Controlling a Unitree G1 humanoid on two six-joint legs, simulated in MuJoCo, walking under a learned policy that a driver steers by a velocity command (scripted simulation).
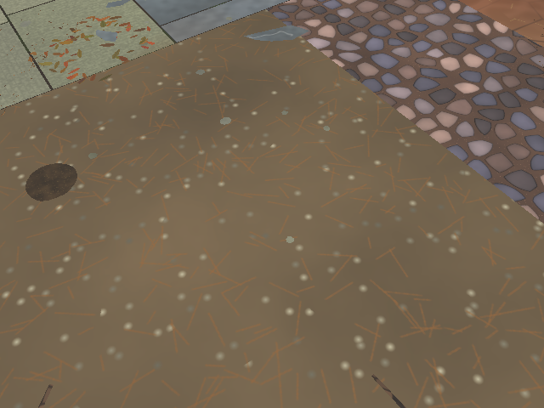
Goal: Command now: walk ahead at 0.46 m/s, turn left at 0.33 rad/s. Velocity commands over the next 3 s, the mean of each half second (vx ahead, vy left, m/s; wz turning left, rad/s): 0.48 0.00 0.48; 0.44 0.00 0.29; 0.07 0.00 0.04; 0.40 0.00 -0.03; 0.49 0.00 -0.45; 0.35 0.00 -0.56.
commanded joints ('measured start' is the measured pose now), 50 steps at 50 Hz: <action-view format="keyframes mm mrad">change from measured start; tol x32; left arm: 1 15 184 40 -27 -10 -11 6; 26 -453 149 26 -346 -8 -46 -12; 33 3 309 96 -233 4 -51 -21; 50 -90 215 50 -155 -21 3 -5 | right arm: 1 -171 -41 0 -121 5 -15 14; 8 322 -303 -107 -42 -4 6 0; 33 450 -39 -20 -69 6 8 -53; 50 32 -61 -26 -146 -30 -19 -14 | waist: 1 0 -116 125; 9 -198 120 -448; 18 -62 -5 -11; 30 -80 79 -61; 33 -32 -379 -365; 50 -55 -161 -60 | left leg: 1 26 -27 14 -92 57 32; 6 391 -162 102 -97 -92 137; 9 1130 261 -907 -366 -480 415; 17 358 47 -318 -497 -27 290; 29 528 60 -443 -272 -113 178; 35 -130 -85 -188 623 -463 15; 50 262 -77 -40 -131 54 2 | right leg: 1 -107 -267 28 -72 349 -117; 6 -11 -260 -76 423 1074 -43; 9 -815 20 168 1278 -254 41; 10 -908 -40 185 1285 -176 18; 23 -612 -69 108 453 418 110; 30 -439 -47 124 280 245 26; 33 247 -455 837 186 -85 -258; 50 -228 -208 130 157 679 -104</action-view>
